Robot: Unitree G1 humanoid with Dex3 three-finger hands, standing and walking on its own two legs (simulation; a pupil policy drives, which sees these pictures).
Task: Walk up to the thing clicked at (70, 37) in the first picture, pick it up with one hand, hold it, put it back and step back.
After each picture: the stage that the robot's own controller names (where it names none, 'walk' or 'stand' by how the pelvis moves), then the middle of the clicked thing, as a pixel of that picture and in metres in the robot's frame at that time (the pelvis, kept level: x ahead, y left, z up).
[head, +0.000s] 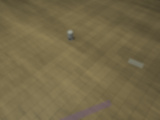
stand; (70, 35) +1.56 +0.17 -0.72
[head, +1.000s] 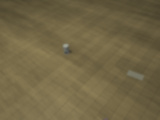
walk; (66, 49) +1.44 +0.31 -0.71
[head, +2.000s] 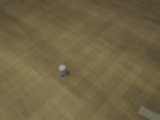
walk; (62, 71) +0.95 +0.27 -0.71
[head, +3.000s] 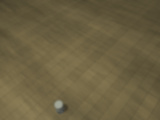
walk; (59, 107) +0.56 +0.24 -0.71
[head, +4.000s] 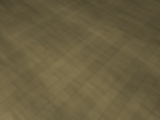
stand; out of the picture +0.37 +0.21 -0.69
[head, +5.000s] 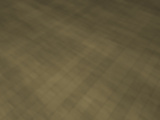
stand; out of the picture +0.32 +0.20 -0.72
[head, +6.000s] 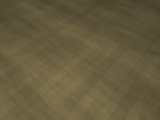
stand; out of the picture +0.33 +0.21 -0.73
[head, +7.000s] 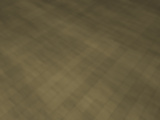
stand; out of the picture +0.32 +0.21 -0.73
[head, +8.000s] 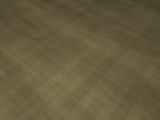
stand; out of the picture +0.32 +0.21 -0.73
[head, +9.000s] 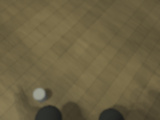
go down; (40, 95) +0.36 +0.22 -0.50
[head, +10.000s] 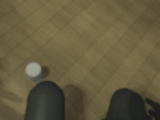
go down; (35, 72) +0.40 +0.24 -0.31
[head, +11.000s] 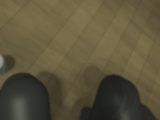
close in; out of the picture +0.38 +0.28 -0.24
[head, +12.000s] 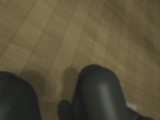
close; out of the picture +0.37 +0.29 -0.21
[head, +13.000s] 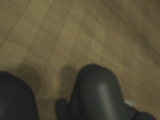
close; out of the picture +0.37 +0.30 -0.22
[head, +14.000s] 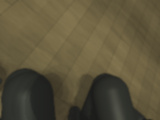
lift; out of the picture +0.30 +0.28 -0.18
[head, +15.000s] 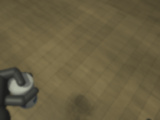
lift; (24, 91) +0.32 +0.19 +0.00
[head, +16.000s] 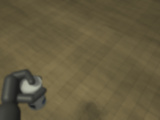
hold; (34, 93) +0.33 +0.17 -0.01
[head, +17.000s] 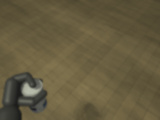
hold; (35, 96) +0.32 +0.17 -0.02
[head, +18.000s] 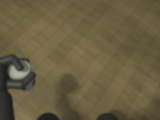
crouch; (23, 76) +0.38 +0.21 -0.07
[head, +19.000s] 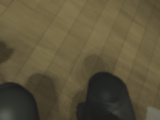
lower; out of the picture +0.43 +0.29 -0.17
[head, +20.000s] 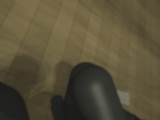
lower; out of the picture +0.41 +0.32 -0.22
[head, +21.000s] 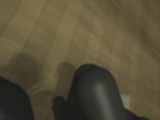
lower; out of the picture +0.40 +0.32 -0.22
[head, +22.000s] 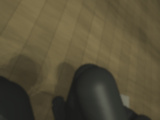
lower; out of the picture +0.40 +0.32 -0.22
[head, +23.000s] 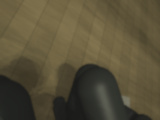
lower; out of the picture +0.39 +0.32 -0.22
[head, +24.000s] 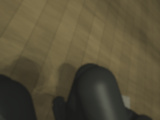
withdraw; out of the picture +0.38 +0.29 -0.22
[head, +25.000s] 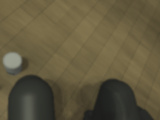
stand; (13, 64) +0.41 +0.26 -0.27
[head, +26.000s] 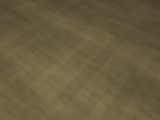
stand; out of the picture +0.35 +0.19 -0.64
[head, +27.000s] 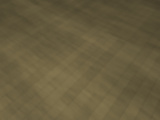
stand; out of the picture +0.36 +0.21 -0.67
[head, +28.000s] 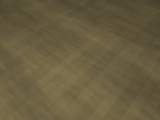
stand; out of the picture +0.36 +0.20 -0.67
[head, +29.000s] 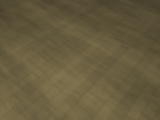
walk; out of the picture +0.37 +0.20 -0.72
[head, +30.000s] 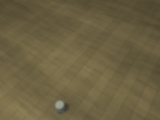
walk; (60, 107) +0.52 +0.21 -0.69
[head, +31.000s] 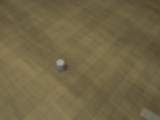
walk; (60, 65) +0.81 +0.18 -0.69
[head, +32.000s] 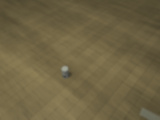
stand; (65, 72) +0.98 +0.20 -0.71
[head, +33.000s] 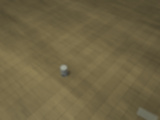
stand; (64, 71) +0.98 +0.21 -0.73
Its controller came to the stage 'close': yes
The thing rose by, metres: 0.70
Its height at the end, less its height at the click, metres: +0.00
